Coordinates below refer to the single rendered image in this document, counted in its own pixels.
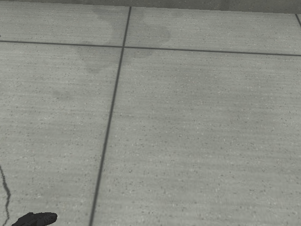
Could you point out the robot left hand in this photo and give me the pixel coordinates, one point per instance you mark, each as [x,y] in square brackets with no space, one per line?
[39,219]

